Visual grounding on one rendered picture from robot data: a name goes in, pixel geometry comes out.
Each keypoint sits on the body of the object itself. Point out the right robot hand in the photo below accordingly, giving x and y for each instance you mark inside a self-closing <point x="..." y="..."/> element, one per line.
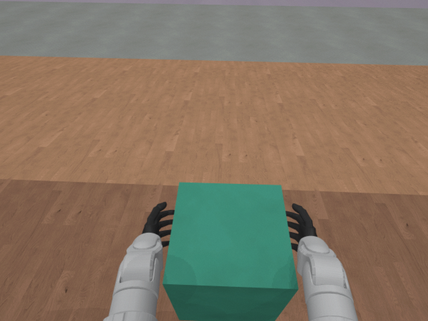
<point x="305" y="226"/>

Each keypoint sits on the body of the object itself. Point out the carton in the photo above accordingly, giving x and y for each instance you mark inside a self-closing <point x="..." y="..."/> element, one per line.
<point x="230" y="255"/>

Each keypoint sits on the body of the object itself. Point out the left robot hand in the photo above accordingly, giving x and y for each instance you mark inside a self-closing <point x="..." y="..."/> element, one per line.
<point x="153" y="223"/>

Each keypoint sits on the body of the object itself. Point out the robot right forearm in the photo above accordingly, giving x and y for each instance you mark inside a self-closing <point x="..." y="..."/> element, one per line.
<point x="326" y="288"/>

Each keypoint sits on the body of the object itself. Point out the robot left forearm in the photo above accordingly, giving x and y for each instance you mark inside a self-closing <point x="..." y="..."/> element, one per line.
<point x="137" y="284"/>

